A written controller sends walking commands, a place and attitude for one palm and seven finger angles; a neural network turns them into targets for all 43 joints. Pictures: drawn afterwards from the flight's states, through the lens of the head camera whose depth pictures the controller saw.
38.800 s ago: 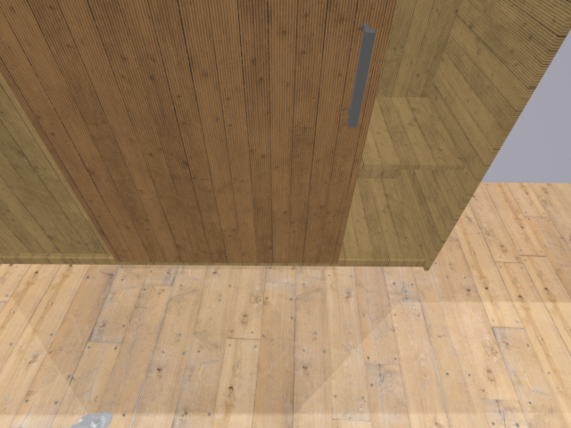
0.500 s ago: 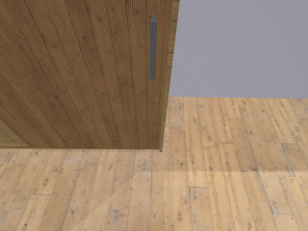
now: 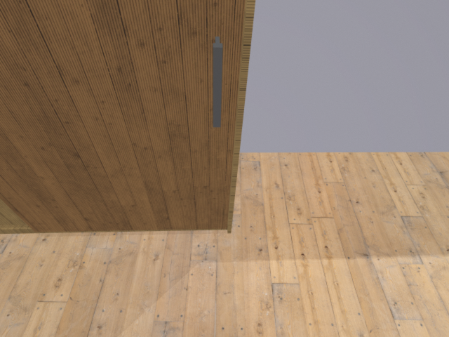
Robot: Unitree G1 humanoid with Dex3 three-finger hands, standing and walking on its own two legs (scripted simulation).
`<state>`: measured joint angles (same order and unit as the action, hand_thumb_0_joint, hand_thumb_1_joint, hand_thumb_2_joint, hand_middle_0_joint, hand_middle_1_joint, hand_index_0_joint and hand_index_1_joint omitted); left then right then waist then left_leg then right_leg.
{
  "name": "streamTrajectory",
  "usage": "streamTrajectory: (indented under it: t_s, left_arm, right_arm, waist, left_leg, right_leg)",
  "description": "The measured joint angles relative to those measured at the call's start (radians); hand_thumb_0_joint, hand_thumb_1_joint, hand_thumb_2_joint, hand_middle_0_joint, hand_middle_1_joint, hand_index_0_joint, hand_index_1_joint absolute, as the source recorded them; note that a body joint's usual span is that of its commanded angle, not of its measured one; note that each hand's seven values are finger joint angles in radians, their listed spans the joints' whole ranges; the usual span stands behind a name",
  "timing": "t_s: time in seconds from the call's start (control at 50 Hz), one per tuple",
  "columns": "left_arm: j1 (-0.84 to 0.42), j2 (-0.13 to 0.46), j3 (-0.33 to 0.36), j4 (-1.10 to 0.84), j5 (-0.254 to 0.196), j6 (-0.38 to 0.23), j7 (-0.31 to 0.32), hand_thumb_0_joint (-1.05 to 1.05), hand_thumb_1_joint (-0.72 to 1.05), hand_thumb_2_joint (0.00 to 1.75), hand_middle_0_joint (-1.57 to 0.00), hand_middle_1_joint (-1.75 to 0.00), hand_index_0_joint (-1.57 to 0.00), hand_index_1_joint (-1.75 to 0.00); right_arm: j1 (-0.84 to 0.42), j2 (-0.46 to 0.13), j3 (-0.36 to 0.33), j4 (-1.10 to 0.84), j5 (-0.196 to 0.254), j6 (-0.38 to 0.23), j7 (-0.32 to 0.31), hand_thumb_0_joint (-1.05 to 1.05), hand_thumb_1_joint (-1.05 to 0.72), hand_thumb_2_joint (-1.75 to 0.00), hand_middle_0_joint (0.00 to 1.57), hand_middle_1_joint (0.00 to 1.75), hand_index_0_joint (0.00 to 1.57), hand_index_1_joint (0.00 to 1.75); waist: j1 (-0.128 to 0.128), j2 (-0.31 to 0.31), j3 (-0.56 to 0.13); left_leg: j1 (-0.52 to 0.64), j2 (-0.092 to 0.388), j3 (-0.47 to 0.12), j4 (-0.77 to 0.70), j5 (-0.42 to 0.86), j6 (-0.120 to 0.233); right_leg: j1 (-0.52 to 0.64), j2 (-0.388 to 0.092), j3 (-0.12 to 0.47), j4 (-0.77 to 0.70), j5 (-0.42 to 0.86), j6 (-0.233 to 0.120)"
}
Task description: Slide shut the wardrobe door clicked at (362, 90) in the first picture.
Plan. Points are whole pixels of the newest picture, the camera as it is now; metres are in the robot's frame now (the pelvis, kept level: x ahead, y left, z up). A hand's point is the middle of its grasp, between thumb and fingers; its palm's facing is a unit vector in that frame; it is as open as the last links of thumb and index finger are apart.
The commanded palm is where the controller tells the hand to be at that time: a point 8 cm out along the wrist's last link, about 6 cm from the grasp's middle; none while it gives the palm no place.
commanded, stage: let the arm hang, fingers relaxed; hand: left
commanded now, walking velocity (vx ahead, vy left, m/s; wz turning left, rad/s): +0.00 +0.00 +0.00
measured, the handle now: (217, 85) +0.67 +0.05 +0.09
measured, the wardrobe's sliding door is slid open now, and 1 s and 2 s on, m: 0.00 0.00 0.00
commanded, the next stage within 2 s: look to check the result in 0.02 s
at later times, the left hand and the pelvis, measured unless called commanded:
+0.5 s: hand out of the picture +0.00 +0.17 -0.18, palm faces -0.02 -0.98 -0.18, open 7.4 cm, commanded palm none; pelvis +0.01 +0.00 +0.00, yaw +0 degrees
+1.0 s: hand out of the picture +0.03 +0.17 -0.18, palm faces -0.02 -0.98 -0.19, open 7.4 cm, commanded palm none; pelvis +0.02 +0.00 +0.00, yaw +0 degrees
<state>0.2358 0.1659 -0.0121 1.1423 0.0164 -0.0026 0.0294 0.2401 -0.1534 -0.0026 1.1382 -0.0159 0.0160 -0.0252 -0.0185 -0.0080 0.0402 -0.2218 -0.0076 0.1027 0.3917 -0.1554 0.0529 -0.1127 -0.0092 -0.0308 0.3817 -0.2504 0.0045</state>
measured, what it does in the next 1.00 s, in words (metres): stands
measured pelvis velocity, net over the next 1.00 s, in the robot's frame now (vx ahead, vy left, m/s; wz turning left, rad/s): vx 0.02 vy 0.00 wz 0.00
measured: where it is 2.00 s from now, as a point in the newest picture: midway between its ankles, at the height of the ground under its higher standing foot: outside the picture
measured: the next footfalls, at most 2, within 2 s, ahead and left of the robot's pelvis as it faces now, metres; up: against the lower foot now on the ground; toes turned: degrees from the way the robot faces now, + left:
none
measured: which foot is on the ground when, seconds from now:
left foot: down 0.00-1.00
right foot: down 0.00-1.00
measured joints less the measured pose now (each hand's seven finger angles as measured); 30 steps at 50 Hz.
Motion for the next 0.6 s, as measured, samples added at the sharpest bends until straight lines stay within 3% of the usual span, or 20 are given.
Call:
streamTrajectory:
  t_s: [0.6]
  left_arm:
    - [0.011, -0.007, -0.001, 0.02, -0.001, 0.003, -0.001, 0.01, 0.91, 0.9, -0.2, -0.3, -0.2, -0.3]
  right_arm:
    - [-0.024, -0.006, 0.004, 0.008, 0.003, -0.006, -0.004, 0.0, -0.92, -0.9, 0.2, 0.3, 0.2, 0.3]
  waist:
    - [0.007, 0.0, 0.019]
  left_leg:
    - [0.024, -0.011, 0.007, -0.014, -0.017, 0.004]
  right_leg:
    - [0.022, -0.01, 0.007, -0.013, -0.015, 0.007]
